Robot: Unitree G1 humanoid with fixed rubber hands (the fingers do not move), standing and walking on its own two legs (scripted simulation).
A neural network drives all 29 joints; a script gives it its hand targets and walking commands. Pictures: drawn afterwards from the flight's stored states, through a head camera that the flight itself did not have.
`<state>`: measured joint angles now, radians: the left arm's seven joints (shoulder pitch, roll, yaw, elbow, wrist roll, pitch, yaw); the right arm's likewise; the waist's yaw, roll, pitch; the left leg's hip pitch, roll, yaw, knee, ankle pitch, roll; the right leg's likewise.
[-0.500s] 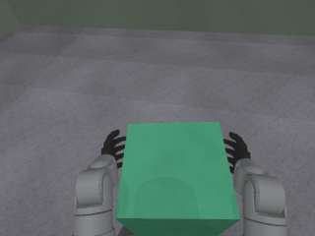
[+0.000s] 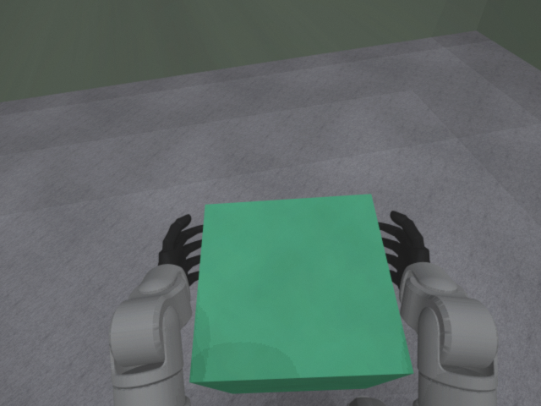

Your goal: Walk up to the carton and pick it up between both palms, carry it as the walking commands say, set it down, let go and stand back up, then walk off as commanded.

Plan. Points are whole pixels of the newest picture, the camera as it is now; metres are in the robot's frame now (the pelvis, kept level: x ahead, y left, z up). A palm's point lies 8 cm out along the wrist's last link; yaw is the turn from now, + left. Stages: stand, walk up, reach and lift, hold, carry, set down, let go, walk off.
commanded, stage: carry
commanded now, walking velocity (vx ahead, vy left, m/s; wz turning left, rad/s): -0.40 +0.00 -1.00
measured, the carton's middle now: (293, 306) +0.25 +0.01 +0.03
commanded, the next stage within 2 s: none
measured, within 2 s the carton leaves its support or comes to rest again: neither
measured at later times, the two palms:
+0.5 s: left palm out of the picture +0.07 -0.01 +0.08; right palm out of the picture -0.06 -0.28 +0.10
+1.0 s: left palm out of the picture -0.18 -0.08 +0.07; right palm out of the picture -0.42 -0.25 +0.09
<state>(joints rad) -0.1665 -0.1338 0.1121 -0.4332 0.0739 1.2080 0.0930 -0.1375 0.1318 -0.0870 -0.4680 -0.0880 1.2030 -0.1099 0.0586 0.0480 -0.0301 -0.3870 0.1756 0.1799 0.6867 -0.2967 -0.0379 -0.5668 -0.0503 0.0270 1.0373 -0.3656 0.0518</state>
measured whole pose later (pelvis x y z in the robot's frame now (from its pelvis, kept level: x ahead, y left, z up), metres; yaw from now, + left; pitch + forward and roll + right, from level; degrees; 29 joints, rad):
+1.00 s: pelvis -0.46 +0.05 +0.00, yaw -49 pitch +4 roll +3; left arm -0.15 -0.13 0.07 -0.34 0.14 1.17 0.08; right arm -0.14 0.13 -0.12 -0.35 -0.06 1.16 -0.11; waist -0.08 -0.13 -0.06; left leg -0.34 -0.03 0.12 0.58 -0.33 0.02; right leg -0.62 0.09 0.20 0.56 -0.14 0.05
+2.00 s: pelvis -0.62 +0.21 -0.01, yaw -53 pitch +0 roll +1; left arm -0.19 -0.14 0.12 -0.24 0.10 1.21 0.10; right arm -0.13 0.13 -0.11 -0.28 -0.11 1.20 -0.09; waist 0.09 -0.03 -0.05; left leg -0.69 0.01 0.06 1.09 -0.41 -0.02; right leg -0.55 -0.03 -0.02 0.71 -0.16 -0.03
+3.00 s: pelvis -0.66 +0.29 +0.01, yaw -55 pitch +0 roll -1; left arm -0.13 -0.13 0.08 -0.13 0.15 1.03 0.07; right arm -0.11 0.13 -0.13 -0.15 -0.13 1.06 -0.07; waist 0.02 -0.02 -0.12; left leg -0.31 -0.02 0.16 0.54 -0.24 0.10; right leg -0.34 -0.03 -0.07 0.52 -0.19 0.01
